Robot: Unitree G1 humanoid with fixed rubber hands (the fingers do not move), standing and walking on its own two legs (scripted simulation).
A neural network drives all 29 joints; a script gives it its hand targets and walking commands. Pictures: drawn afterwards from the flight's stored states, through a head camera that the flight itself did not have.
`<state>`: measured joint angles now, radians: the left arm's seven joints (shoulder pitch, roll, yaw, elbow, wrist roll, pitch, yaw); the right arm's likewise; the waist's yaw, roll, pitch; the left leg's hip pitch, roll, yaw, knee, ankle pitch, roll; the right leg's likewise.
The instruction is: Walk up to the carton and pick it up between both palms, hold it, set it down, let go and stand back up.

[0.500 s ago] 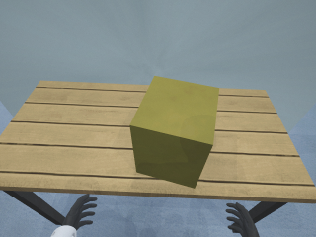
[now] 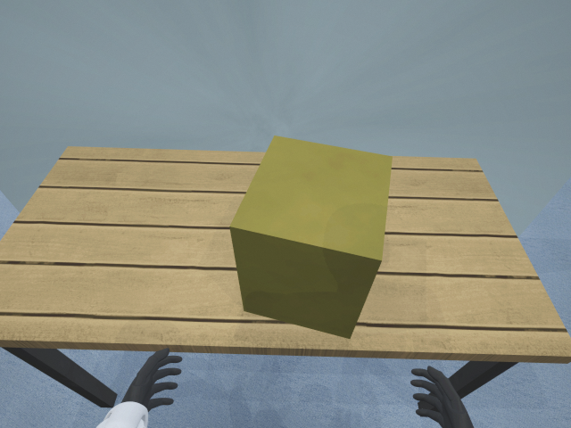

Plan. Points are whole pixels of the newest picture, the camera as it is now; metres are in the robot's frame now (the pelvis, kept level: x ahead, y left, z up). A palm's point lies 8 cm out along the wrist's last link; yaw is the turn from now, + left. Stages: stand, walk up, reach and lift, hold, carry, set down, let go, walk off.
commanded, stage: let go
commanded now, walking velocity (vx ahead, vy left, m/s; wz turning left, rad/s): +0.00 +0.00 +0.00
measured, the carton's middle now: (312, 239) +0.42 -0.02 +0.00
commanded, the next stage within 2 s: stand in 0.18 s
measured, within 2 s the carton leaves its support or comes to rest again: neither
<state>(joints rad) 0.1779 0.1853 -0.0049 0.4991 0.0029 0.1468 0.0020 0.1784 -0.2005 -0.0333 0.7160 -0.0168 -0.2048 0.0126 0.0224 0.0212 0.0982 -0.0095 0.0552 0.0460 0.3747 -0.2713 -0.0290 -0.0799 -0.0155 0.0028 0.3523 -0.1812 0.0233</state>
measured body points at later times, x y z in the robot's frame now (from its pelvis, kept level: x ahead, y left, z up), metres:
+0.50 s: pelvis +0.00 +0.00 -0.01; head +0.00 +0.00 +0.44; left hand +0.11 +0.32 -0.10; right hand +0.12 -0.31 -0.11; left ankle -0.04 +0.13 -0.74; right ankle +0.01 -0.14 -0.74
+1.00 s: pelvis -0.01 +0.00 +0.00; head -0.01 -0.01 +0.45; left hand +0.06 +0.32 -0.11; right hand +0.10 -0.31 -0.12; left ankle -0.04 +0.13 -0.74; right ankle +0.01 -0.14 -0.74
